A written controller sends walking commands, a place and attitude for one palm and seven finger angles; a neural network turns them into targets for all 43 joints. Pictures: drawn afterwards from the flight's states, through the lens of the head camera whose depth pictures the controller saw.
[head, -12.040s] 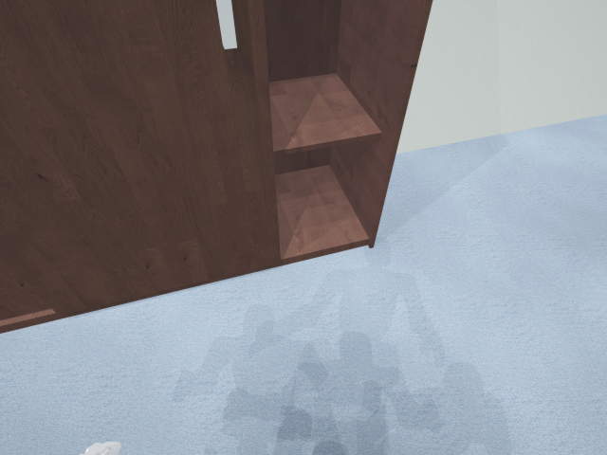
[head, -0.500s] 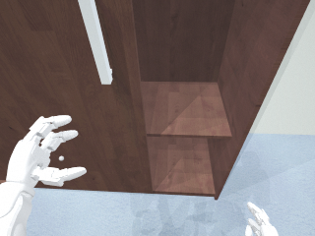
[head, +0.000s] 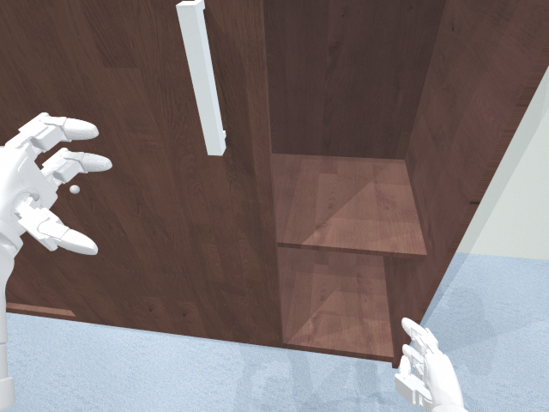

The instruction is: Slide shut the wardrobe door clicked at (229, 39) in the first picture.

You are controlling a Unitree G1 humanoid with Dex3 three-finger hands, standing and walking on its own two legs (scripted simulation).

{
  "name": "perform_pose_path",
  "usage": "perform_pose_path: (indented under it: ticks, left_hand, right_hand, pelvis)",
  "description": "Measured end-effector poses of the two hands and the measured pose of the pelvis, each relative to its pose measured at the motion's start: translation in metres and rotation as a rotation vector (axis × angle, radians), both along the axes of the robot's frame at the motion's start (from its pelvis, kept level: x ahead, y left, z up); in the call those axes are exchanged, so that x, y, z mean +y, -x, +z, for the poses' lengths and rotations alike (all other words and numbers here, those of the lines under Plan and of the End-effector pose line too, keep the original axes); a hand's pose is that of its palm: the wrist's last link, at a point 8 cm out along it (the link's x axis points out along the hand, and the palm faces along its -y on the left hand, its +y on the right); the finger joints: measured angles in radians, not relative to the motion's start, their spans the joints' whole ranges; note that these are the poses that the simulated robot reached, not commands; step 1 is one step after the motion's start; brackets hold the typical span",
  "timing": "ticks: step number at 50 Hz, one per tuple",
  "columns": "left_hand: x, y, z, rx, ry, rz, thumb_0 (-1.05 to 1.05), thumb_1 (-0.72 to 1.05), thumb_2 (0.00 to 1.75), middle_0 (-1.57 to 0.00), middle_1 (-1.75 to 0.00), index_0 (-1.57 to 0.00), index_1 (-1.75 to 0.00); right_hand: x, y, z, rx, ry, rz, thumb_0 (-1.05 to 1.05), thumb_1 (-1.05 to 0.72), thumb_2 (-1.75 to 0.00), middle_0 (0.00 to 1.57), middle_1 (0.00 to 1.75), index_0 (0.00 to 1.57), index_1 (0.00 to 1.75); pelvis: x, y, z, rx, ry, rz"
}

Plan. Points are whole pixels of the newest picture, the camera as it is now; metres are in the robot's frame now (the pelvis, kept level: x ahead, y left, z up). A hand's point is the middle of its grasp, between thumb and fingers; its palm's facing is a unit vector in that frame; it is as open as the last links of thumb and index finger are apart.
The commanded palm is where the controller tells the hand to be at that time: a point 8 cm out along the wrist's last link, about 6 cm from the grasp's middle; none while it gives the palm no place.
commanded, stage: raise the hand with hooked fingers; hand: left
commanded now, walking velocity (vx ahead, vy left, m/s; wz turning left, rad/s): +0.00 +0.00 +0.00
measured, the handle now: (208, 83) +0.52 +0.18 +0.27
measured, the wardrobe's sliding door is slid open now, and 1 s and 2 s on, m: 0.39 0.39 0.39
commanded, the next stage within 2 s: move the hooked fingers beside the handle in 0.60 s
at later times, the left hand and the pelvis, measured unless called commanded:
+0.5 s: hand (72, 163) +0.28 +0.27 +0.27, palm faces +0.06 -0.99 -0.16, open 14.0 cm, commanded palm +0.25 +0.32 +0.28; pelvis +0.01 +0.00 +0.00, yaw -1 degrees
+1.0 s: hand (90, 151) +0.31 +0.27 +0.27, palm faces +0.05 -0.99 -0.14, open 14.0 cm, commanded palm +0.28 +0.31 +0.28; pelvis +0.01 -0.01 +0.00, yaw +0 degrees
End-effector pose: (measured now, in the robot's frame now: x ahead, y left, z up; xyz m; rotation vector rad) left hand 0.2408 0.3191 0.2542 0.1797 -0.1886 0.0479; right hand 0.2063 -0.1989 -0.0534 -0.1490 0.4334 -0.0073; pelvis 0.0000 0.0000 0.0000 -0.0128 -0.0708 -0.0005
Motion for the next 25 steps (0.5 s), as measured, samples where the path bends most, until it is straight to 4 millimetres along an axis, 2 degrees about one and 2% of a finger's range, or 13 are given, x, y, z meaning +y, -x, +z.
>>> perform_pose_path:
  ticks: [9, 12, 18, 25]
  left_hand:
    - [0.016, -0.012, 0.034, -0.009, -0.014, 0.017, -0.01, -0.50, 0.30, -0.30, -1.20, -0.30, -1.20]
    - [0.014, -0.017, 0.032, 0.011, -0.009, -0.005, -0.01, -0.50, 0.30, -0.30, -1.20, -0.30, -1.20]
    - [0.007, -0.021, 0.016, 0.048, 0.012, -0.027, -0.01, -0.50, 0.30, -0.30, -1.20, -0.30, -1.20]
    - [0.004, -0.020, 0.021, -0.002, 0.012, -0.007, -0.01, -0.50, 0.30, -0.31, -1.20, -0.30, -1.20]
  right_hand:
    - [-0.015, 0.008, -0.007, 0.053, 0.015, -0.026, 0.02, -0.90, -0.90, 0.20, 0.31, 0.21, 0.30]
    - [-0.021, 0.011, -0.008, 0.061, 0.016, -0.043, 0.02, -0.90, -0.90, 0.20, 0.30, 0.21, 0.30]
    - [-0.029, 0.013, -0.007, 0.061, 0.027, -0.067, 0.02, -0.90, -0.90, 0.20, 0.30, 0.20, 0.30]
    - [-0.027, 0.009, -0.004, 0.051, 0.030, -0.065, 0.02, -0.90, -0.90, 0.20, 0.30, 0.20, 0.30]
  pelvis:
    - [0.000, -0.001, 0.001, 0.004, -0.002, 0.000]
    - [0.001, -0.002, 0.001, 0.009, -0.004, -0.004]
    - [0.001, -0.004, 0.000, 0.012, -0.007, -0.012]
    - [-0.001, -0.006, 0.000, 0.009, -0.007, -0.012]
